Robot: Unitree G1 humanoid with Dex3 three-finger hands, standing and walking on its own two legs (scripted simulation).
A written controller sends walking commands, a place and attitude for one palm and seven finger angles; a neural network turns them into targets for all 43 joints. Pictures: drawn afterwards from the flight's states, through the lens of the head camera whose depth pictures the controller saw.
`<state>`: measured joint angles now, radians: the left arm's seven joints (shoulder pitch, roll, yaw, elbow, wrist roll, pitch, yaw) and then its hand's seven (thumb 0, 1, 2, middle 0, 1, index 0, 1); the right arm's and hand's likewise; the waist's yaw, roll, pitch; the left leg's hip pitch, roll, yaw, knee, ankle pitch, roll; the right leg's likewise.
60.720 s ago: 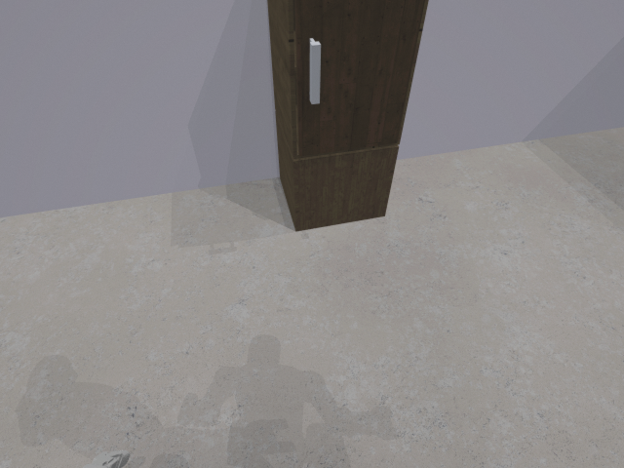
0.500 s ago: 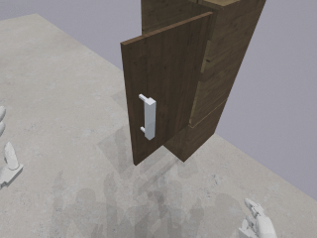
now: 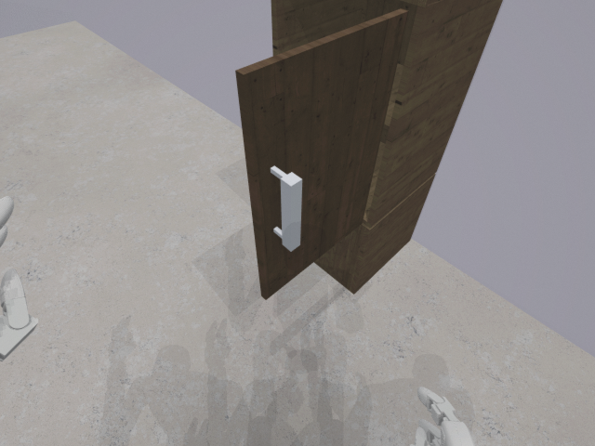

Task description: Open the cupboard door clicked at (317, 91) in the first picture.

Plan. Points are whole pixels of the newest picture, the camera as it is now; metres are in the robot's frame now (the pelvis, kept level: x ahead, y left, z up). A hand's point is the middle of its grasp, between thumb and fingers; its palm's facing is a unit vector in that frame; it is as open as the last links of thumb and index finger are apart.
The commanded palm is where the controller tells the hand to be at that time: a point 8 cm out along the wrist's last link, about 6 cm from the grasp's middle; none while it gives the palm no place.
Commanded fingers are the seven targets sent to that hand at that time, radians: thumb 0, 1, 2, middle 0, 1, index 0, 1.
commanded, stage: let the arm hang, fingers relaxed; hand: left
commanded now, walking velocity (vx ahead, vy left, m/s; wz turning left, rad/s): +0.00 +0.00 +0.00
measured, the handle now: (283, 209) +0.53 +0.05 -0.02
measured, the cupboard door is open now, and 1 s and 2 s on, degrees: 89 89 89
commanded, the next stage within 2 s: look to check the result in 1.12 s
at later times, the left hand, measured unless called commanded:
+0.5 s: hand out of the picture -0.02 +0.19 -0.16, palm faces +0.13 -0.96 -0.23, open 7.1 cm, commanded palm none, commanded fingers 0.00 0.90 0.90 -0.20 -0.30 -0.20 -0.30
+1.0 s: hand out of the picture -0.03 +0.19 -0.16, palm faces +0.11 -0.98 -0.19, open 7.3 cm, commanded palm none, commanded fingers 0.00 0.90 0.90 -0.20 -0.30 -0.20 -0.30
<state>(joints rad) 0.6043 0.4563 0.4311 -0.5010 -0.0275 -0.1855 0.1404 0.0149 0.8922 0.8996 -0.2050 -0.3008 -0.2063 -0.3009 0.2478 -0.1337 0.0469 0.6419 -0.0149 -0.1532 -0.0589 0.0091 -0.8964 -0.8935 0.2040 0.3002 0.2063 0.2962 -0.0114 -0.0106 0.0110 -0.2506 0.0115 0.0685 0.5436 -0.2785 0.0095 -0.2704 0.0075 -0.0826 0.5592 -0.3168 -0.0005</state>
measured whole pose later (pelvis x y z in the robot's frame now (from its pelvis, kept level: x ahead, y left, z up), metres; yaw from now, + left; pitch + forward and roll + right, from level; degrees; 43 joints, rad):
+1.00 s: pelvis -0.02 +0.02 +0.01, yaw +4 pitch -2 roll +0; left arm 0.26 0.13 0.02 1.15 0.01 0.00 0.03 0.01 0.93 0.90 -0.20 -0.30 -0.20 -0.30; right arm 0.32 -0.12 0.00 1.15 -0.03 0.01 -0.03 0.00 -0.91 -0.89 0.20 0.30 0.20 0.29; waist -0.01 0.02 0.04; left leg -0.18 0.01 0.07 0.41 -0.20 0.01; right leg -0.21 -0.04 -0.13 0.43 -0.19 -0.03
